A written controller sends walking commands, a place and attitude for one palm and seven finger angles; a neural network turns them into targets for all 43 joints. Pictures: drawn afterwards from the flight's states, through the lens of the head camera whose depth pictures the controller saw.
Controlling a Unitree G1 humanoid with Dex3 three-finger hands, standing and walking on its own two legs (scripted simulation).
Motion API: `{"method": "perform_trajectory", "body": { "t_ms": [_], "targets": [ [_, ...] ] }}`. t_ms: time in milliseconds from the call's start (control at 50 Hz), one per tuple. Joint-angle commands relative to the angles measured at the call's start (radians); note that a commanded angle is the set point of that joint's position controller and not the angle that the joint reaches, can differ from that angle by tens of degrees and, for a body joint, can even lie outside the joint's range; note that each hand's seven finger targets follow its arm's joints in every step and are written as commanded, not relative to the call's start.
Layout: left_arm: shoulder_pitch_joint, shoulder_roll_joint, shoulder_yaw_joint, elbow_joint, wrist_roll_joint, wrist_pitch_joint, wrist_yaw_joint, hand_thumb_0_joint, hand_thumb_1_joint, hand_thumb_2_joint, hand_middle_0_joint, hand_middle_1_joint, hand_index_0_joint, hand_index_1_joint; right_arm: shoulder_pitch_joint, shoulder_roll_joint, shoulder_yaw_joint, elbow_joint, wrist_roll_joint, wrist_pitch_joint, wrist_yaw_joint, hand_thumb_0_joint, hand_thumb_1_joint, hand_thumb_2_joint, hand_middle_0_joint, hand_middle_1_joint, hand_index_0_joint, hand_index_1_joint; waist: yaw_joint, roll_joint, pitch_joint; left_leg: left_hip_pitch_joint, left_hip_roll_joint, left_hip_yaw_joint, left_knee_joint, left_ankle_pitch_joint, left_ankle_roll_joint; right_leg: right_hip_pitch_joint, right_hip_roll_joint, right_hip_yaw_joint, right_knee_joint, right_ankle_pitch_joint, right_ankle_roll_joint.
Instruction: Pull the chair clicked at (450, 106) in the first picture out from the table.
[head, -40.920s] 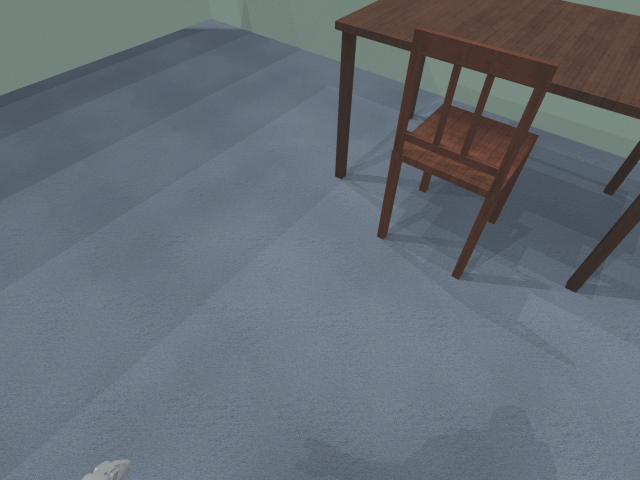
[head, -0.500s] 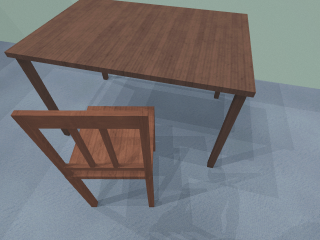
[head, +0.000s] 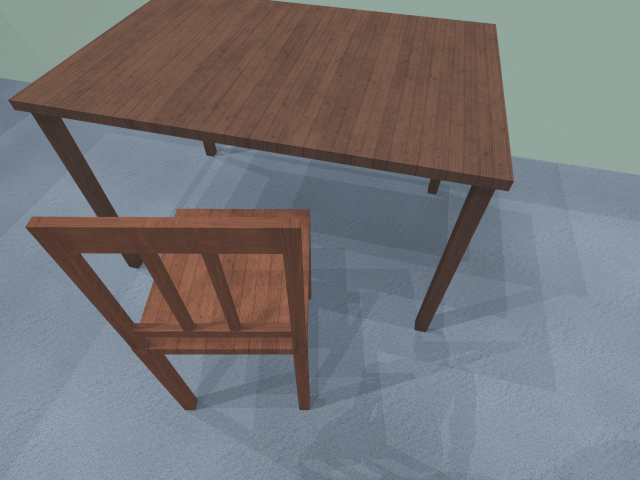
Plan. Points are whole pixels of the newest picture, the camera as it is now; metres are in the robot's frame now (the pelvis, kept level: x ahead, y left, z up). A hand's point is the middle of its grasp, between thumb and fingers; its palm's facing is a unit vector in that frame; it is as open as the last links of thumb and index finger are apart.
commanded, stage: shuffle to correct the standing spot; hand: left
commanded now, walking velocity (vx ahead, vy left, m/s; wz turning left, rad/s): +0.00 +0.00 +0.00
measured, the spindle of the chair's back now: (170, 293) +0.42 +0.29 -0.12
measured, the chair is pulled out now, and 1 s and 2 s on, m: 0.18 0.18 0.18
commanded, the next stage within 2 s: come to a stop and stand still in 0.36 s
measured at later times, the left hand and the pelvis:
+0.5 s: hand out of the picture -0.03 +0.25 -0.19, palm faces +0.07 -0.97 -0.25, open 7.4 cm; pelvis -0.02 +0.06 -0.01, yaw +1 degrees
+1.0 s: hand out of the picture -0.01 +0.25 -0.18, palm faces -0.04 -0.98 -0.21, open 7.3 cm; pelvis -0.03 +0.08 -0.01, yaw -1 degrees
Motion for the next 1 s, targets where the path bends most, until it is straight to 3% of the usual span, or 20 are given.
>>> {"method": "perform_trajectory", "body": {
  "t_ms": [0, 160, 300, 380, 440, 460, 480, 500, 520, 560, 600, 680, 760, 820, 860, 900, 920, 940, 960, 980],
  "targets": [
    [0.105, 0.091, 0.015, -0.014, -0.004, -0.005, 0.005, 0.000, 0.900, 0.900, -0.200, -0.300, -0.200, -0.300, 0.088, -0.074, -0.008, -0.016, 0.000, -0.011, -0.001, 0.000, -0.900, -0.900, 0.200, 0.300, 0.200, 0.300, 0.001, -0.008, 0.027, 0.036, 0.086, -0.077, -0.027, 0.202, 0.035, -0.071, -0.141, 0.112, -0.074, 0.327, 0.017],
    [0.089, 0.141, 0.043, -0.046, 0.000, 0.004, 0.015, 0.000, 0.900, 0.900, -0.200, -0.300, -0.200, -0.300, 0.076, -0.094, -0.022, -0.061, 0.000, 0.010, 0.001, 0.000, -0.900, -0.900, 0.200, 0.300, 0.200, 0.300, 0.013, 0.015, 0.002, -0.034, 0.068, -0.061, 0.022, 0.187, 0.021, -0.035, -0.204, 0.158, -0.015, 0.460, -0.014],
    [0.081, 0.203, 0.077, -0.079, 0.011, 0.024, 0.021, 0.000, 0.900, 0.900, -0.200, -0.300, -0.200, -0.300, 0.029, -0.107, -0.048, -0.137, -0.006, 0.044, 0.011, 0.000, -0.900, -0.900, 0.200, 0.300, 0.200, 0.300, 0.028, -0.157, 0.034, -0.192, 0.002, -0.029, 0.210, -0.099, -0.002, -0.042, -0.362, 0.307, -0.060, 0.469, -0.115],
    [0.047, 0.231, 0.099, -0.111, 0.023, 0.031, 0.025, 0.000, 0.900, 0.900, -0.200, -0.300, -0.200, -0.300, 0.007, -0.113, -0.062, -0.177, -0.008, 0.049, 0.021, 0.000, -0.900, -0.900, 0.200, 0.300, 0.200, 0.300, 0.024, -0.174, 0.050, -0.232, 0.005, -0.060, 0.300, -0.182, -0.002, -0.097, -0.412, 0.324, -0.050, 0.452, -0.158],
    [-0.028, 0.242, 0.103, -0.150, 0.020, 0.040, 0.017, 0.000, 0.900, 0.900, -0.200, -0.300, -0.200, -0.300, 0.089, -0.104, -0.061, -0.165, -0.002, 0.032, 0.028, 0.000, -0.900, -0.900, 0.200, 0.300, 0.200, 0.300, -0.018, -0.132, -0.024, -0.025, -0.018, -0.011, 0.056, 0.013, 0.001, -0.166, -0.307, 0.188, 0.077, 0.423, -0.076],
    [-0.040, 0.213, 0.096, -0.166, 0.017, 0.044, 0.012, 0.000, 0.900, 0.900, -0.200, -0.300, -0.200, -0.300, 0.107, -0.121, -0.063, -0.155, -0.002, 0.022, 0.024, 0.000, -0.900, -0.900, 0.200, 0.300, 0.200, 0.300, -0.026, -0.030, -0.049, 0.064, 0.023, -0.030, 0.020, 0.129, 0.015, -0.218, -0.232, 0.124, 0.150, 0.311, -0.041],
    [-0.031, 0.165, 0.087, -0.177, 0.014, 0.050, 0.007, 0.000, 0.900, 0.900, -0.200, -0.300, -0.200, -0.300, 0.122, -0.162, -0.068, -0.164, -0.010, 0.012, 0.021, 0.000, -0.900, -0.900, 0.200, 0.300, 0.200, 0.300, -0.022, 0.135, -0.085, 0.105, 0.142, -0.171, -0.012, 0.301, 0.072, -0.284, -0.116, 0.022, 0.268, 0.060, 0.013],
    [-0.014, 0.121, 0.075, -0.171, 0.009, 0.052, 0.006, 0.000, 0.900, 0.900, -0.200, -0.300, -0.200, -0.300, 0.114, -0.193, -0.068, -0.168, -0.012, 0.013, 0.019, 0.000, -0.900, -0.900, 0.200, 0.300, 0.200, 0.300, -0.013, 0.250, -0.096, 0.071, 0.247, -0.254, -0.064, 0.383, 0.151, -0.299, -0.065, -0.044, 0.409, -0.273, 0.047],
    [0.000, 0.112, 0.072, -0.153, 0.011, 0.059, 0.009, 0.000, 0.900, 0.900, -0.200, -0.300, -0.200, -0.300, 0.085, -0.183, -0.064, -0.170, -0.018, 0.014, 0.019, 0.000, -0.900, -0.900, 0.200, 0.300, 0.200, 0.300, -0.013, 0.201, -0.085, -0.025, 0.272, -0.259, -0.110, 0.209, 0.185, -0.258, -0.080, -0.012, 0.526, -0.309, 0.043],
    [0.014, 0.100, 0.061, -0.128, 0.018, 0.060, 0.000, 0.000, 0.900, 0.900, -0.200, -0.300, -0.200, -0.300, 0.011, -0.152, -0.050, -0.185, -0.020, 0.005, 0.016, 0.000, -0.900, -0.900, 0.200, 0.300, 0.200, 0.300, 0.015, 0.122, -0.013, -0.140, 0.256, -0.293, -0.161, -0.011, 0.199, -0.252, -0.102, 0.017, 0.575, -0.229, 0.035],
    [0.030, 0.088, 0.052, -0.111, 0.022, 0.053, -0.010, 0.000, 0.900, 0.900, -0.200, -0.300, -0.200, -0.300, -0.010, -0.152, -0.044, -0.176, -0.024, 0.001, 0.018, 0.000, -0.900, -0.900, 0.200, 0.300, 0.200, 0.300, 0.018, 0.068, 0.018, -0.162, 0.233, -0.259, -0.181, -0.067, 0.186, -0.238, -0.112, 0.004, 0.532, -0.175, 0.044],
    [-0.002, 0.082, 0.038, -0.103, 0.012, 0.050, -0.015, 0.000, 0.900, 0.900, -0.200, -0.300, -0.200, -0.300, 0.046, -0.148, -0.046, -0.125, -0.024, -0.002, 0.006, 0.000, -0.900, -0.900, 0.200, 0.300, 0.200, 0.300, -0.018, 0.068, 0.024, -0.043, 0.243, -0.247, -0.129, 0.172, 0.193, -0.232, -0.108, -0.021, 0.334, -0.188, 0.058],
    [-0.002, 0.096, 0.042, -0.098, 0.007, 0.058, -0.012, 0.000, 0.900, 0.900, -0.200, -0.300, -0.200, -0.300, 0.078, -0.169, -0.054, -0.096, -0.020, 0.004, -0.005, 0.000, -0.900, -0.900, 0.200, 0.300, 0.200, 0.300, -0.024, 0.056, -0.010, 0.022, 0.251, -0.255, -0.045, 0.413, 0.187, -0.176, -0.094, -0.026, 0.151, -0.119, 0.052],
    [0.055, 0.100, 0.043, -0.073, 0.007, 0.052, -0.007, 0.000, 0.900, 0.900, -0.200, -0.300, -0.200, -0.300, 0.073, -0.167, -0.055, -0.084, -0.009, 0.005, -0.008, 0.000, -0.900, -0.900, 0.200, 0.300, 0.200, 0.300, -0.004, 0.053, -0.084, 0.026, 0.198, -0.196, 0.034, 0.402, 0.124, -0.051, -0.103, -0.022, -0.039, 0.085, 0.046],
    [0.045, 0.118, 0.042, -0.069, 0.005, 0.046, -0.002, 0.000, 0.900, 0.900, -0.200, -0.300, -0.200, -0.300, 0.074, -0.126, -0.046, -0.075, -0.005, 0.003, -0.005, 0.000, -0.900, -0.900, 0.200, 0.300, 0.200, 0.300, -0.010, 0.034, -0.064, -0.053, 0.145, -0.143, 0.049, 0.344, 0.081, 0.014, -0.145, 0.020, -0.025, 0.245, 0.024],
    [0.035, 0.103, 0.037, -0.061, 0.003, 0.039, -0.002, 0.000, 0.900, 0.900, -0.200, -0.300, -0.200, -0.300, 0.060, -0.108, -0.037, -0.063, -0.004, 0.006, -0.006, 0.000, -0.900, -0.900, 0.200, 0.300, 0.200, 0.300, -0.013, -0.043, -0.035, -0.034, 0.105, -0.095, 0.040, 0.241, 0.056, -0.036, -0.151, 0.039, -0.010, 0.281, 0.011],
    [0.027, 0.094, 0.032, -0.057, 0.000, 0.036, -0.002, 0.000, 0.900, 0.900, -0.200, -0.300, -0.200, -0.300, 0.067, -0.098, -0.033, -0.055, -0.003, 0.005, -0.004, 0.000, -0.900, -0.900, 0.200, 0.300, 0.200, 0.300, -0.016, -0.037, -0.023, -0.020, 0.100, -0.093, 0.024, 0.210, 0.054, -0.053, -0.153, 0.037, -0.025, 0.257, 0.011],
    [0.041, 0.142, 0.034, -0.066, 0.017, 0.028, 0.032, 0.000, 0.900, 0.900, -0.200, -0.300, -0.200, -0.300, 0.050, -0.202, -0.050, -0.116, 0.000, 0.000, 0.000, 0.000, -0.900, -0.900, 0.200, 0.300, 0.200, 0.300, -0.020, 0.010, -0.042, -0.024, 0.141, -0.101, 0.177, 0.468, 0.047, -0.104, -0.146, 0.037, 0.020, 0.422, 0.033],
    [0.060, 0.169, 0.045, -0.092, 0.012, 0.016, 0.032, 0.000, 0.900, 0.900, -0.200, -0.300, -0.200, -0.300, 0.036, -0.189, -0.041, -0.144, -0.003, -0.005, 0.001, 0.000, -0.900, -0.900, 0.200, 0.300, 0.200, 0.300, -0.014, 0.083, -0.096, -0.029, 0.119, -0.083, 0.200, 0.487, 0.031, -0.031, -0.182, 0.041, 0.023, 0.551, 0.013],
    [0.061, 0.148, 0.035, -0.094, -0.001, 0.007, 0.023, 0.000, 0.900, 0.900, -0.200, -0.300, -0.200, -0.300, 0.060, -0.132, -0.035, -0.129, -0.010, -0.014, 0.002, 0.000, -0.900, -0.900, 0.200, 0.300, 0.200, 0.300, -0.023, 0.095, -0.117, -0.044, 0.094, -0.088, 0.152, 0.312, 0.039, -0.004, -0.189, 0.049, 0.035, 0.456, -0.012]
  ]
}}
